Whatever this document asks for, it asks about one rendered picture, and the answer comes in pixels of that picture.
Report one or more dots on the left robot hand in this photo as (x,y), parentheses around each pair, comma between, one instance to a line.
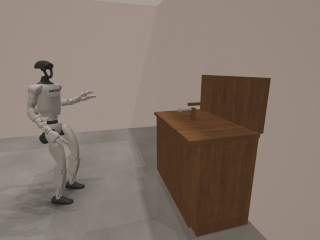
(83,96)

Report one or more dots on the humanoid robot head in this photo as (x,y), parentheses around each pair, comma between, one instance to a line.
(45,65)

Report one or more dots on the counter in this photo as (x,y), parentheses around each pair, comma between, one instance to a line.
(206,157)

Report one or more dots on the right robot hand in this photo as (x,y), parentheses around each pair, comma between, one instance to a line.
(53,136)

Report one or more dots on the robot left forearm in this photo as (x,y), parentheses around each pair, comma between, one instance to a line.
(70,101)

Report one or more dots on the robot right forearm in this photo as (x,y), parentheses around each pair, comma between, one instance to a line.
(39,121)

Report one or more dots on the tap lever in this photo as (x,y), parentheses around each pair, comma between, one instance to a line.
(184,109)

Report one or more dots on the humanoid robot torso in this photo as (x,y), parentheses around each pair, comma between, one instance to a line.
(49,105)

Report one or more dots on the right robot upper arm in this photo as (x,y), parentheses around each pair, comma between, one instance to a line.
(33,93)

